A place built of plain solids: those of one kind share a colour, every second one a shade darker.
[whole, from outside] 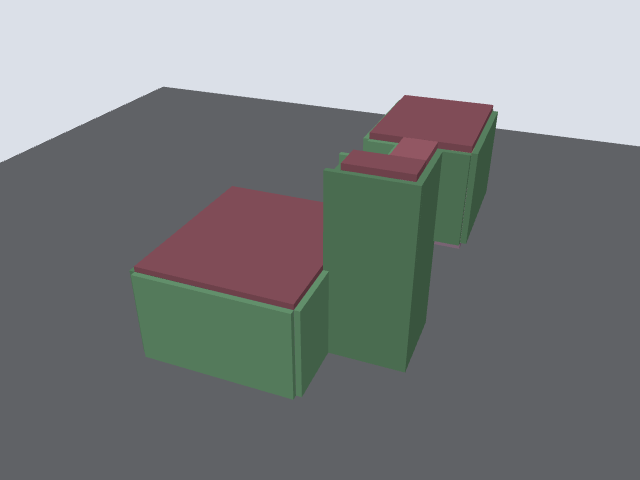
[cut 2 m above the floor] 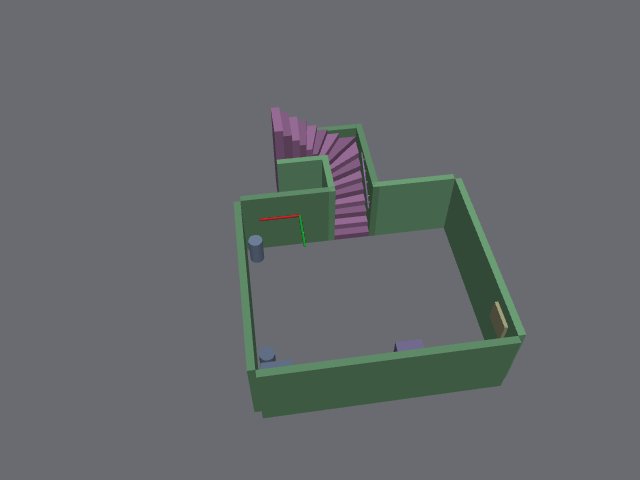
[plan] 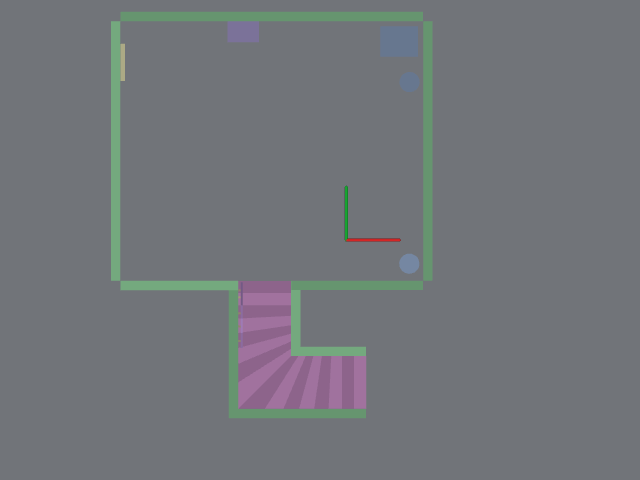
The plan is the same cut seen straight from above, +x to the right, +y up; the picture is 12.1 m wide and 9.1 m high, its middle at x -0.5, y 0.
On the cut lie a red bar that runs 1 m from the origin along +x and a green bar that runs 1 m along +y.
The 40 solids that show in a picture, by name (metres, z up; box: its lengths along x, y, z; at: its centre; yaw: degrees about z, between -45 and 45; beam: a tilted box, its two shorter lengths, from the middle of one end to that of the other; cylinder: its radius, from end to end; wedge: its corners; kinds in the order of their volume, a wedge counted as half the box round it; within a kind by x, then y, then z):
{
 "wall_1": {"box": [0.18, 4.92, 3.02], "at": [-4.37, 1.69, 1.46]},
 "wall_2": {"box": [2.24, 0.18, 3.02], "at": [-3.17, -0.86, 1.46]},
 "wall_3": {"box": [0.18, 2.61, 6.09], "at": [-2.14, -2.08, 3.0]},
 "wall_4": {"box": [5.74, 0.18, 3.02], "at": [-1.41, 4.24, 1.46]},
 "wall_5": {"box": [0.18, 1.43, 6.09], "at": [-0.96, -1.49, 3.0]},
 "wall_6": {"box": [2.42, 0.18, 6.09], "at": [-0.84, -3.29, 3.0]},
 "wall_7": {"box": [1.42, 0.18, 6.09], "at": [-0.34, -2.11, 3.0]},
 "wall_8": {"box": [2.5, 0.18, 3.02], "at": [0.2, -0.86, 1.46]},
 "wall_9": {"box": [0.18, 0.95, 2.87], "at": [0.29, -3.67, 4.61]},
 "wall_10": {"box": [0.18, 1.01, 2.87], "at": [0.29, -1.69, 4.61]},
 "wall_11": {"box": [0.18, 4.92, 3.02], "at": [1.54, 1.69, 1.46]},
 "wall_12": {"box": [3.91, 0.18, 2.87], "at": [2.33, -4.24, 4.61]},
 "wall_13": {"box": [3.91, 0.18, 2.87], "at": [2.33, -1.1, 4.61]},
 "roof_1": {"box": [1.0, 2.01, 0.2], "at": [-1.55, -2.19, 6.14]},
 "roof_2": {"box": [5.74, 4.92, 0.18], "at": [-1.41, 1.69, 3.06]},
 "roof_3": {"box": [1.42, 1.0, 0.2], "at": [-0.34, -2.7, 6.14]},
 "roof_4": {"box": [3.91, 2.96, 0.2], "at": [2.33, -2.67, 6.14]},
 "tread_1": {"wedge": [[-2.05, -3.21, -0.05], [-2.05, -3.21, 1.5], [-2.05, -2.7, -0.05], [-2.05, -2.7, 1.5], [-1.05, -2.21, -0.05], [-1.05, -2.21, 1.5], [-1.05, -2.06, -0.05], [-1.05, -2.06, 1.5]]},
 "tread_2": {"wedge": [[-2.05, -3.2, -0.05], [-2.05, -3.2, 1.69], [-1.54, -3.2, -0.05], [-1.54, -3.2, 1.69], [-1.05, -2.2, -0.05], [-1.05, -2.2, 1.68], [-0.91, -2.2, -0.05], [-0.91, -2.2, 1.69]]},
 "tread_3": {"wedge": [[-2.05, -2.7, -0.05], [-2.05, -2.7, 1.31], [-2.05, -2.35, -0.05], [-2.05, -2.35, 1.31], [-1.05, -2.07, -0.05], [-1.05, -2.07, 1.31], [-1.05, -1.92, -0.05], [-1.05, -1.92, 1.31]]},
 "tread_4": {"wedge": [[-2.05, -2.35, -0.05], [-2.05, -2.35, 1.13], [-2.05, -2.05, -0.05], [-2.05, -2.05, 1.13], [-1.05, -1.93, -0.05], [-1.05, -1.93, 1.12], [-1.05, -1.78, -0.05], [-1.05, -1.78, 1.12]]},
 "tread_5": {"wedge": [[-2.05, -2.05, -0.05], [-2.05, -2.05, 0.94], [-2.05, -1.76, -0.05], [-2.05, -1.76, 0.94], [-1.05, -1.78, -0.05], [-1.05, -1.78, 0.94], [-1.05, -1.62, -0.05], [-1.05, -1.62, 0.94]]},
 "tread_6": {"wedge": [[-2.05, -1.77, -0.05], [-2.05, -1.77, 0.75], [-2.05, -1.49, -0.05], [-2.05, -1.49, 0.75], [-1.05, -1.62, -0.05], [-1.05, -1.62, 0.75], [-1.05, -1.44, -0.05], [-1.05, -1.44, 0.75]]},
 "tread_7": {"wedge": [[-2.05, -1.49, -0.05], [-2.05, -1.49, 0.56], [-2.05, -1.24, -0.05], [-2.05, -1.24, 0.56], [-1.05, -1.44, -0.05], [-1.05, -1.44, 0.56], [-1.05, -1.24, -0.05], [-1.05, -1.24, 0.56]]},
 "tread_8": {"wedge": [[-2.05, -1.24, -0.05], [-2.05, -1.24, 0.38], [-2.05, -1.01, -0.05], [-2.05, -1.01, 0.38], [-1.05, -1.24, -0.05], [-1.05, -1.24, 0.38], [-1.05, -1.01, -0.05], [-1.05, -1.01, 0.38]]},
 "tread_9": {"wedge": [[-2.05, -1.01, -0.05], [-2.05, -1.01, 0.19], [-2.05, -0.78, -0.05], [-2.05, -0.78, 0.19], [-1.05, -1.01, -0.05], [-1.05, -1.01, 0.19], [-1.05, -0.78, -0.05], [-1.05, -0.78, 0.19]]},
 "tread_10": {"wedge": [[-1.55, -3.2, -0.05], [-1.55, -3.2, 1.87], [-1.19, -3.2, -0.05], [-1.19, -3.2, 1.87], [-0.91, -2.2, -0.05], [-0.91, -2.2, 1.87], [-0.77, -2.2, -0.05], [-0.77, -2.2, 1.87]]},
 "tread_11": {"wedge": [[-1.19, -3.2, -0.05], [-1.19, -3.2, 2.06], [-0.89, -3.2, -0.05], [-0.89, -3.2, 2.06], [-0.77, -2.2, -0.05], [-0.77, -2.2, 2.06], [-0.62, -2.2, -0.05], [-0.62, -2.2, 2.06]]},
 "tread_12": {"wedge": [[-0.9, -3.2, -0.05], [-0.9, -3.2, 2.25], [-0.63, -2.2, -0.05], [-0.63, -2.2, 2.25], [-0.61, -3.2, -0.05], [-0.61, -3.2, 2.25], [-0.46, -2.2, -0.05], [-0.46, -2.2, 2.25]]},
 "tread_13": {"wedge": [[-0.61, -3.2, -0.05], [-0.61, -3.2, 2.44], [-0.47, -2.2, -0.05], [-0.47, -2.2, 2.43], [-0.33, -3.2, -0.05], [-0.33, -3.2, 2.43], [-0.28, -2.2, -0.05], [-0.28, -2.2, 2.43]]},
 "tread_14": {"wedge": [[-0.34, -3.2, -0.05], [-0.34, -3.2, 2.62], [-0.29, -2.2, -0.05], [-0.29, -2.2, 2.62], [-0.08, -3.2, -0.05], [-0.08, -3.2, 2.62], [-0.08, -2.2, -0.05], [-0.08, -2.2, 2.62]]},
 "tread_15": {"wedge": [[-0.08, -3.2, -0.05], [-0.08, -3.2, 2.81], [-0.08, -2.2, -0.05], [-0.08, -2.2, 2.81], [0.15, -3.2, -0.05], [0.15, -3.2, 2.81], [0.15, -2.2, -0.05], [0.15, -2.2, 2.81]]},
 "tread_16": {"wedge": [[0.15, -3.2, -0.05], [0.15, -3.2, 3.0], [0.15, -2.2, -0.05], [0.15, -2.2, 2.99], [0.38, -3.2, -0.05], [0.38, -3.2, 3.0], [0.38, -2.2, -0.05], [0.38, -2.2, 2.99]]},
 "floor_1": {"box": [3.91, 2.96, 0.21], "at": [2.33, -2.67, 3.07]},
 "bin_1": {"box": [0.72, 0.58, 1.11], "at": [1.0, 3.76, 0.51]},
 "bin_2": {"cylinder": 0.19, "from": [1.19, -0.45, 0.0], "to": [1.19, -0.45, 0.75]},
 "bin_3": {"cylinder": 0.19, "from": [1.2, 2.99, 0.0], "to": [1.2, 2.99, 0.62]},
 "machine_1": {"box": [0.6, 0.4, 1.75], "at": [-1.96, 3.95, 0.82]},
 "cabinet_1": {"box": [0.09, 0.71, 0.6], "at": [-4.24, 3.37, 1.38]},
 "guard_rail_1": {"wedge": [[-2.0, -1.24, 1.48], [-2.0, -1.24, 1.53], [-2.0, -0.8, 1.13], [-2.0, -0.8, 1.18], [-1.96, -1.24, 1.48], [-1.96, -1.24, 1.53], [-1.96, -0.8, 1.13], [-1.96, -0.8, 1.18]]}
}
